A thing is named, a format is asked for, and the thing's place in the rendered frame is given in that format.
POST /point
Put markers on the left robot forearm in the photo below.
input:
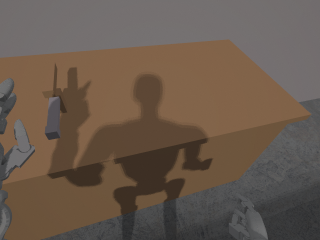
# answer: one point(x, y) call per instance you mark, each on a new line
point(5, 214)

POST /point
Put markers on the tap lever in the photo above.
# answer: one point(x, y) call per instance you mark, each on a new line
point(52, 130)

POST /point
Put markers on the robot right hand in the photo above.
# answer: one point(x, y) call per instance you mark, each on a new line
point(252, 225)

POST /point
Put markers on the counter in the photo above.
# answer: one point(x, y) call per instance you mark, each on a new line
point(139, 126)

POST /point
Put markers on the robot left hand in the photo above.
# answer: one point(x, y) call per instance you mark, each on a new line
point(18, 154)

